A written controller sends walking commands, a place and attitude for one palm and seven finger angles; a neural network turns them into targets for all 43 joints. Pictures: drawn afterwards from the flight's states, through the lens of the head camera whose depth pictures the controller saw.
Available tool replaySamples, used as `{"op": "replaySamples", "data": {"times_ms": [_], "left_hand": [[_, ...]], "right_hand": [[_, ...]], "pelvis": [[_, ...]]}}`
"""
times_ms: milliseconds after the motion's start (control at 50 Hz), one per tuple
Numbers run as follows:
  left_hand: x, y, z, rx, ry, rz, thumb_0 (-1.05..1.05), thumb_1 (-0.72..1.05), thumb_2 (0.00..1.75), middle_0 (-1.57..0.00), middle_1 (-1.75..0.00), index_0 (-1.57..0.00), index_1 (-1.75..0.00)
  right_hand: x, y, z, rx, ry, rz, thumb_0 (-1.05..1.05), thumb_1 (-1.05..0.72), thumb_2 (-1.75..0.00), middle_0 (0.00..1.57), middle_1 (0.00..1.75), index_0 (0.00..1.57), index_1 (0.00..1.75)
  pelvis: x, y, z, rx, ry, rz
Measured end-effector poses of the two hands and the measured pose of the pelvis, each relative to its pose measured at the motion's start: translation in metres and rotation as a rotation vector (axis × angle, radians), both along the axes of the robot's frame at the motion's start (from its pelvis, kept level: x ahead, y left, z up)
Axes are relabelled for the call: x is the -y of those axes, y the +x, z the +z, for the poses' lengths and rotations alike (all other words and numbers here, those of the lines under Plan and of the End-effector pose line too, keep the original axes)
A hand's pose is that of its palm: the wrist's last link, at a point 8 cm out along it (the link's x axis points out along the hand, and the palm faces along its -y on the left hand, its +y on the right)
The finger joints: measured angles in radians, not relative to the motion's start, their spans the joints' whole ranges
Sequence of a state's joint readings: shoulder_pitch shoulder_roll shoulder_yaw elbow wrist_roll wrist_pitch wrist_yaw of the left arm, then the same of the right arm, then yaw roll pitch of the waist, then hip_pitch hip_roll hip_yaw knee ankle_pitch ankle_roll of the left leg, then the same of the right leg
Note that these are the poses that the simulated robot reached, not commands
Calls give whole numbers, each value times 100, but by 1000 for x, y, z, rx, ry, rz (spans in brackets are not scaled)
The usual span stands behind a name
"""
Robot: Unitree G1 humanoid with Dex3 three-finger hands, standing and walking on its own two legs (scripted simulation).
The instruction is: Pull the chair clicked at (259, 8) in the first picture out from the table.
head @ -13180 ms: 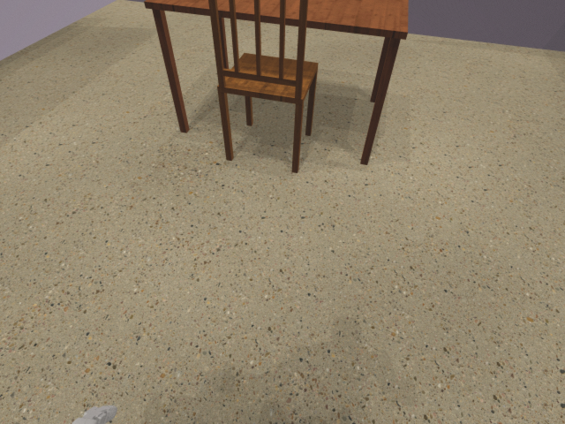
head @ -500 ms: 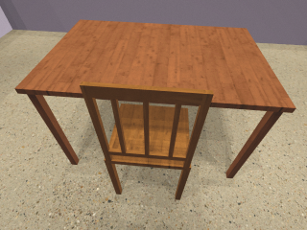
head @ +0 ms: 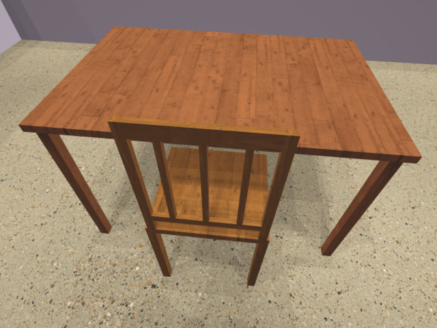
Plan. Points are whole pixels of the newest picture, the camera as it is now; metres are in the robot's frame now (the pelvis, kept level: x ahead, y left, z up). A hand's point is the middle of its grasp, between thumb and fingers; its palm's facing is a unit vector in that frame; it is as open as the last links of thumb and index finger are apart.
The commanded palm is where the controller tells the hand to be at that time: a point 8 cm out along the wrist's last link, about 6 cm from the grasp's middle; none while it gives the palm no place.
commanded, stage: look again from close up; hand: left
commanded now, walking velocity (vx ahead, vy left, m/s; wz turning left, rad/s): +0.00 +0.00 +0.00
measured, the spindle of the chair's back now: (205, 187) +0.47 +0.07 -0.08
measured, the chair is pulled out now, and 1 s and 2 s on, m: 0.00 0.00 0.00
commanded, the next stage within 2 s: none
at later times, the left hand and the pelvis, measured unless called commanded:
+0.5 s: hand out of the picture -0.04 +0.14 -0.18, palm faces +0.06 -0.98 -0.18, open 7.3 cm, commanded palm none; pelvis +0.01 -0.01 +0.00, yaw +0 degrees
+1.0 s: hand out of the picture -0.05 +0.14 -0.18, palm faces +0.07 -0.98 -0.17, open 7.3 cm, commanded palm none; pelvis +0.01 -0.01 +0.00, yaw +1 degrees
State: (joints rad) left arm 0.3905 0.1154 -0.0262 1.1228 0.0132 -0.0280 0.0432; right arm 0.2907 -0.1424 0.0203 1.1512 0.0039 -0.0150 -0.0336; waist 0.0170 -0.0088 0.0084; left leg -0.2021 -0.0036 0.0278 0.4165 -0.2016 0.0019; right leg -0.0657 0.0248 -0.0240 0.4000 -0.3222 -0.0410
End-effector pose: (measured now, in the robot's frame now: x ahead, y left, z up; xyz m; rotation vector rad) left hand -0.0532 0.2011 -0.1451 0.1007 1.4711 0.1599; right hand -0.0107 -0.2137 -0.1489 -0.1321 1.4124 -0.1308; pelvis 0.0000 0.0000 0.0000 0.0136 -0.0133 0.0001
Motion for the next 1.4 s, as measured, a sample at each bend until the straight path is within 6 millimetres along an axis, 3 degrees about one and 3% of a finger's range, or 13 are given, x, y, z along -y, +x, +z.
{"op": "replaySamples", "data": {"times_ms": [660, 1060, 1400], "left_hand": [[11, 9, -1, 15, 7, 17, 0, 91, 90, -20, -30, -20, -30], [8, -4, 0, -16, 2, 25, 0, 91, 90, -20, -30, -20, -30], [6, 6, 1, -3, 12, 23, 0, 91, 90, -20, -30, -20, -30]], "right_hand": [[14, 14, -1, 10, -8, 15, 1, -92, -90, 20, 30, 20, 30], [7, 4, 0, -12, 2, 17, 1, -92, -90, 20, 30, 20, 30], [5, 6, -2, -20, 10, 16, 1, -92, -90, 20, 30, 20, 30]], "pelvis": [[13, 9, -1, 7, 2, 9], [9, 5, 0, 7, 1, 15], [9, 9, 0, -1, 4, 16]]}}
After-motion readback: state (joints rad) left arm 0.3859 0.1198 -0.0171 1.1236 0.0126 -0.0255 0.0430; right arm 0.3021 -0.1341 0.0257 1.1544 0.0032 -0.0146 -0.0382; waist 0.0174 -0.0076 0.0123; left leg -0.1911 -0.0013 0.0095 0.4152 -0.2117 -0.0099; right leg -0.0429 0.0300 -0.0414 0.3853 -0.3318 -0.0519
